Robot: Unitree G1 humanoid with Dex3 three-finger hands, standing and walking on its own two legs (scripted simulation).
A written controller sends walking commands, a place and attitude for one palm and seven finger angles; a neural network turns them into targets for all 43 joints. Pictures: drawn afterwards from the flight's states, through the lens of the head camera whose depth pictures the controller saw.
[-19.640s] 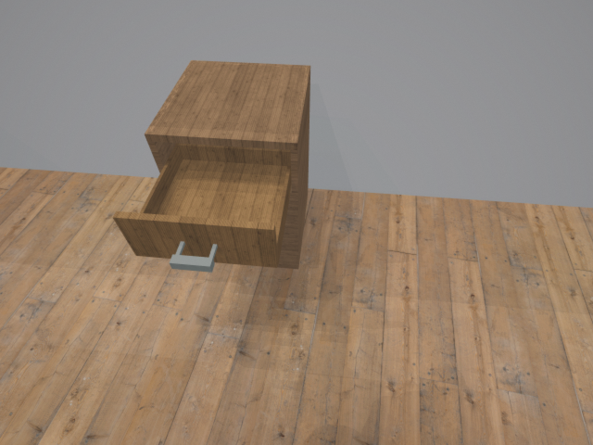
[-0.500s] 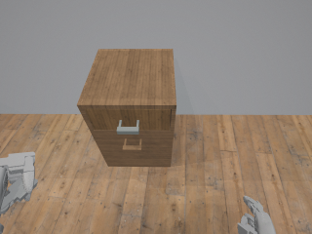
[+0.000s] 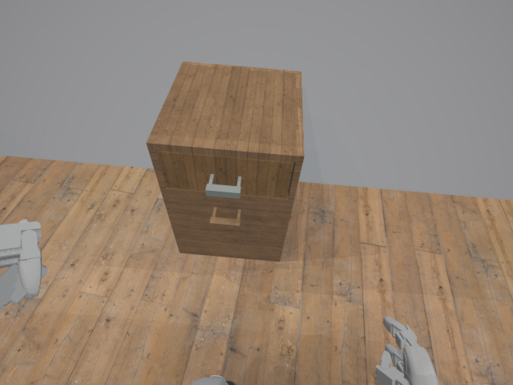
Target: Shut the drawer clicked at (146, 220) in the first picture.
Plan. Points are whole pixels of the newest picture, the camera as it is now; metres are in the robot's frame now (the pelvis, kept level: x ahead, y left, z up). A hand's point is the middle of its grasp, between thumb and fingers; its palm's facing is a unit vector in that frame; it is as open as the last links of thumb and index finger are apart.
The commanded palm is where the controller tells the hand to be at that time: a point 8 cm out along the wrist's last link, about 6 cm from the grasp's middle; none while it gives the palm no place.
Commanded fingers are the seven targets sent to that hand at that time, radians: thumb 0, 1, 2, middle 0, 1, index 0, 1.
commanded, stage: step back with the hand held close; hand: left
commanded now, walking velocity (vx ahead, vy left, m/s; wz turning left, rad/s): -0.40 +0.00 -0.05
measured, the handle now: (224, 185) +0.67 +0.12 -0.23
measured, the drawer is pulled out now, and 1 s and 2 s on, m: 0.00 0.00 0.00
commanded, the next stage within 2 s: stop stepping back and stand still in 0.56 s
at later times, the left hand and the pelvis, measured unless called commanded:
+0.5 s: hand out of the picture +0.14 +0.25 +0.19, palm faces +0.36 -0.80 -0.47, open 3.3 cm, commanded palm +0.08 +0.28 +0.19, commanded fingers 0.00 0.90 0.90 -1.40 -1.60 -1.40 -1.60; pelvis -0.06 +0.00 +0.00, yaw -1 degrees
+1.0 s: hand out of the picture +0.07 +0.20 +0.17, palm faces +0.14 -0.83 -0.54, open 3.3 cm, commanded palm +0.02 +0.26 +0.19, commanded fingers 0.00 0.90 0.90 -1.40 -1.60 -1.40 -1.60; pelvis -0.14 +0.00 -0.01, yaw -7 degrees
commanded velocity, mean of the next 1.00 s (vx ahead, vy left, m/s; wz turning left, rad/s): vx -0.19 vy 0.02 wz -0.03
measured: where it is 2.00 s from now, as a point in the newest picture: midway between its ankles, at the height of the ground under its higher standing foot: outside the picture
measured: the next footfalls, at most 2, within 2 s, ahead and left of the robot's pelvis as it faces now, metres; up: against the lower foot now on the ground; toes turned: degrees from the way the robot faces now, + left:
right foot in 0.60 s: -0.20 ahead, -0.14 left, +0.00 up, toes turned -5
left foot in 0.76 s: +0.00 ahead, +0.07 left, +0.00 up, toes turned -4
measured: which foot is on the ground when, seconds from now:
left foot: down 0.00-0.60, up 0.62-0.74, down 0.76-0.96, up 0.98-1.00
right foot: down 0.00-0.30, up 0.32-0.58, down 0.60-0.74, up 0.76-0.90, down 0.92-1.00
